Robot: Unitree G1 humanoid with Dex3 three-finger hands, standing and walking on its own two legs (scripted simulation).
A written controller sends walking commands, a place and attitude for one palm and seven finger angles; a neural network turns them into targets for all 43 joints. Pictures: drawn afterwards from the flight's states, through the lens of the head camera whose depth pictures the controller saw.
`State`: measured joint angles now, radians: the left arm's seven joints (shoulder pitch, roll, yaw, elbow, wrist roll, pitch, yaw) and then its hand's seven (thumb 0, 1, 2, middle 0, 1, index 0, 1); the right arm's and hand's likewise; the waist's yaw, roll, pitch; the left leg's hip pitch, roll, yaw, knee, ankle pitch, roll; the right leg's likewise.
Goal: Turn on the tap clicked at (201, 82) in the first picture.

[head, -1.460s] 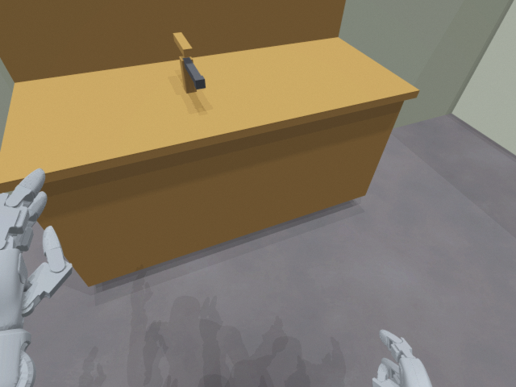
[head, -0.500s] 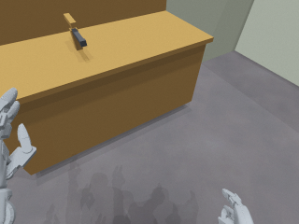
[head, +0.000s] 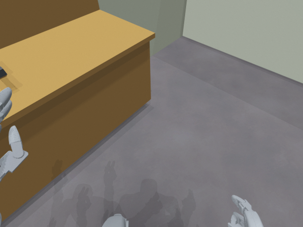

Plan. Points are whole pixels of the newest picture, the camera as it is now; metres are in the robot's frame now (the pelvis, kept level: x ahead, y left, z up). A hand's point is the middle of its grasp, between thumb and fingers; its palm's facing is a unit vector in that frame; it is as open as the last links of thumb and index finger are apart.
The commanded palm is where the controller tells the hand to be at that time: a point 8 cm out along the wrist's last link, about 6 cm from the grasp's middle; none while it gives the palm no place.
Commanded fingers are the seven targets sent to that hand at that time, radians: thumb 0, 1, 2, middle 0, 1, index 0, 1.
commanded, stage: walk to a spot facing it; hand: left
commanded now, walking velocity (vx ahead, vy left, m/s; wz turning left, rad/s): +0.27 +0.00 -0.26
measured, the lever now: (0, 72) +0.64 +0.62 +0.03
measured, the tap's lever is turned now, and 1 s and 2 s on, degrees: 0 0 0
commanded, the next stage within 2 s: turn to face it in 0.14 s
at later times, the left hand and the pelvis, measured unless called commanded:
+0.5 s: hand (70, 98) +0.36 +0.19 +0.18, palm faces +0.26 -0.83 -0.49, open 7.4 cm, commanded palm +0.30 +0.26 +0.17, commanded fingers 0.00 0.90 0.90 -0.20 -0.30 -0.20 -0.30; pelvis +0.11 -0.01 -0.01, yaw -5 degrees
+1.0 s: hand (38, 128) +0.28 +0.24 +0.17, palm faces +0.55 -0.75 -0.37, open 7.4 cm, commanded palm +0.22 +0.27 +0.17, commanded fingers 0.00 0.90 0.90 -0.20 -0.30 -0.20 -0.30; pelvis +0.11 -0.03 -0.02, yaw +10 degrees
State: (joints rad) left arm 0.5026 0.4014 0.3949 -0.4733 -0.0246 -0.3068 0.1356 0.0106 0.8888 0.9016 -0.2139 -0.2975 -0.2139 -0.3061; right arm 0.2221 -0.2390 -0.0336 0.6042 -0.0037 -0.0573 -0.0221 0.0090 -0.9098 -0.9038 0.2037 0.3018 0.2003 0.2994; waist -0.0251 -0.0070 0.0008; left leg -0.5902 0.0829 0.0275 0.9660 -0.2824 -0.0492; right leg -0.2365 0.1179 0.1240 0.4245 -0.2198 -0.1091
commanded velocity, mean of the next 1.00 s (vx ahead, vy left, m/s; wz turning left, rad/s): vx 0.04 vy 0.00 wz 0.37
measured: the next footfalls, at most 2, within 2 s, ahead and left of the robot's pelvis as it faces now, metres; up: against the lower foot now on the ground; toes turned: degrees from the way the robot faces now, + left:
left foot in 0.16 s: +0.13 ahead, +0.15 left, +0.00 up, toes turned +4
right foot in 0.52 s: +0.20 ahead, -0.12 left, +0.00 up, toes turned -12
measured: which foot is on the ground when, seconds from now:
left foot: up 0.00-0.14, down 0.16-0.54, up 0.56-0.90, down 0.92-1.00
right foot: down 0.00-0.18, up 0.20-0.50, down 0.52-0.92, up 0.94-1.00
